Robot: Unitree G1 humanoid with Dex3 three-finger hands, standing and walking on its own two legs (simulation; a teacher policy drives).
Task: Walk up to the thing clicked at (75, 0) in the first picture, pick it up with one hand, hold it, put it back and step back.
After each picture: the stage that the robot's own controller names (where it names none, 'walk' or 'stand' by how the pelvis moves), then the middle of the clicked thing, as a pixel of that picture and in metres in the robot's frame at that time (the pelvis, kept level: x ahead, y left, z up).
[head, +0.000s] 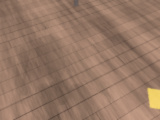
stand; (76, 1) +2.19 +0.09 -0.72
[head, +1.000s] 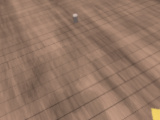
walk; (75, 18) +2.06 +0.22 -0.70
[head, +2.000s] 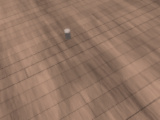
walk; (67, 34) +1.45 +0.29 -0.72
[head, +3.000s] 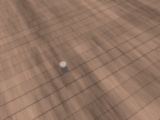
walk; (63, 67) +0.99 +0.26 -0.72
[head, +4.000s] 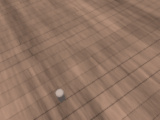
walk; (60, 95) +0.66 +0.27 -0.72
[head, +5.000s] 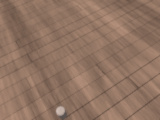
stand; (61, 112) +0.45 +0.24 -0.71
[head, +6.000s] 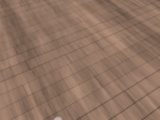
stand; out of the picture +0.44 +0.19 -0.72
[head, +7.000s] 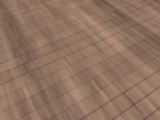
stand; out of the picture +0.42 +0.20 -0.73
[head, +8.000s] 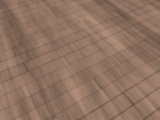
stand; out of the picture +0.42 +0.20 -0.73
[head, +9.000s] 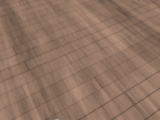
stand; out of the picture +0.41 +0.20 -0.73
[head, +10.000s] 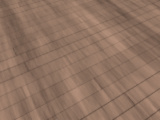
stand; out of the picture +0.41 +0.20 -0.73
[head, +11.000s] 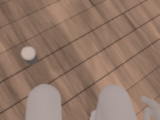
go down; (30, 56) +0.48 +0.24 -0.39
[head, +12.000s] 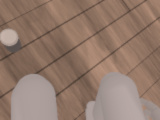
go down; (11, 41) +0.48 +0.27 -0.29
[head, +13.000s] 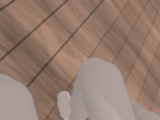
close in; out of the picture +0.46 +0.31 -0.23
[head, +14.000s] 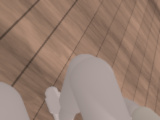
close; out of the picture +0.45 +0.32 -0.23
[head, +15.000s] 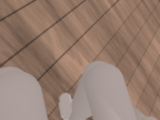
lift; out of the picture +0.40 +0.29 -0.20
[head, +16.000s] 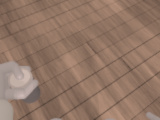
lift; (26, 86) +0.32 +0.19 -0.02
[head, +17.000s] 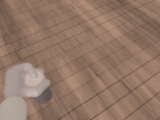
hold; (39, 87) +0.33 +0.16 -0.01
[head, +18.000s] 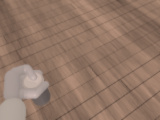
hold; (37, 89) +0.33 +0.17 -0.02
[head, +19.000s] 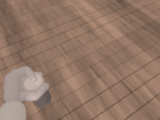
crouch; (38, 91) +0.32 +0.17 -0.02
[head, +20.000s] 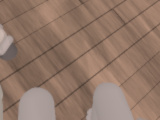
crouch; (1, 45) +0.45 +0.25 -0.11
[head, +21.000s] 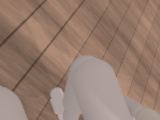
lower; out of the picture +0.43 +0.32 -0.23
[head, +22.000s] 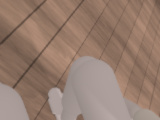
lower; out of the picture +0.43 +0.33 -0.23
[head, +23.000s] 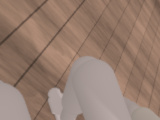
lower; out of the picture +0.43 +0.33 -0.23
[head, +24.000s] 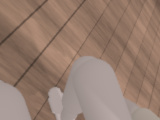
lower; out of the picture +0.43 +0.32 -0.24
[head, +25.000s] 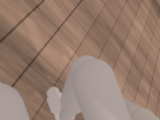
loosen; out of the picture +0.43 +0.32 -0.23
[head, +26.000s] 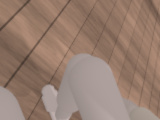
withdraw; out of the picture +0.43 +0.32 -0.23
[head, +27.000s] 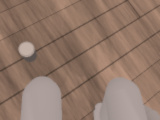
walk; (28, 52) +0.46 +0.25 -0.34
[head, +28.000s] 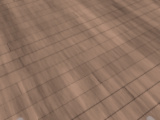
stand; out of the picture +0.39 +0.19 -0.66
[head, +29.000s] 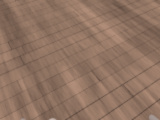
stand; out of the picture +0.41 +0.21 -0.67
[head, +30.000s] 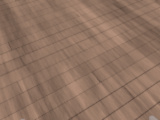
stand; out of the picture +0.39 +0.21 -0.67
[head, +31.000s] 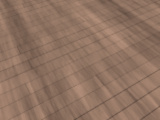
stand; out of the picture +0.42 +0.21 -0.72
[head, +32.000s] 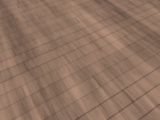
stand; out of the picture +0.39 +0.21 -0.73
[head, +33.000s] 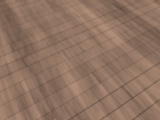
walk; out of the picture +0.39 +0.21 -0.72
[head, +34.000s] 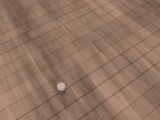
walk; (61, 89) +0.59 +0.21 -0.70
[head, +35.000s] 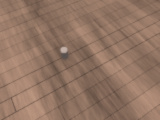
walk; (64, 53) +0.97 +0.19 -0.70
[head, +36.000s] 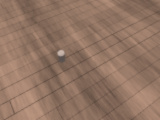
stand; (61, 56) +1.02 +0.20 -0.70
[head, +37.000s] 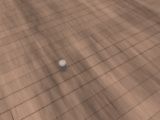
stand; (62, 66) +0.99 +0.21 -0.73
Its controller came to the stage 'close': yes
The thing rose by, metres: 0.69
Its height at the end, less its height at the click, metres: +0.00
